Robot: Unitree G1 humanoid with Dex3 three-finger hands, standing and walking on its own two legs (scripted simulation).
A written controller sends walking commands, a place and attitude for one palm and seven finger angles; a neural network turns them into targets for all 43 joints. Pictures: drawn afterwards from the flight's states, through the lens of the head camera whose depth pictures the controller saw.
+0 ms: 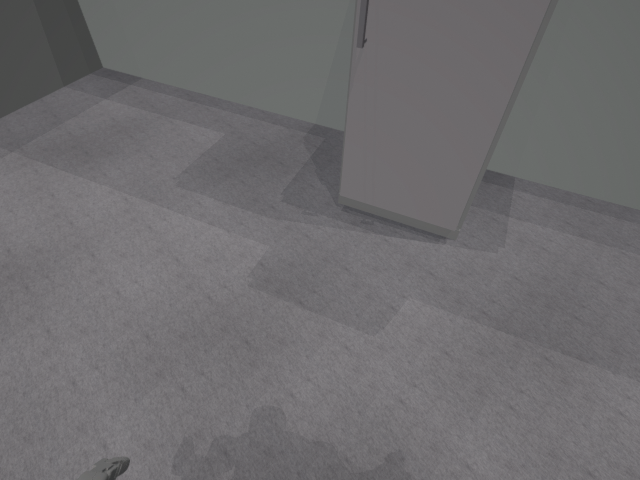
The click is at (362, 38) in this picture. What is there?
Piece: fridge door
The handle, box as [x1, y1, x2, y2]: [357, 0, 368, 47]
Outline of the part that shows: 368,0 361,0 357,47 362,47 363,43 366,40 366,38 364,37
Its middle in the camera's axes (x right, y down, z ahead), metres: +0.14 -0.74 +1.12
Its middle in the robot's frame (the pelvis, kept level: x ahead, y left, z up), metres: +1.35 -0.07 +0.16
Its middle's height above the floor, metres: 0.93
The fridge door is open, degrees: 0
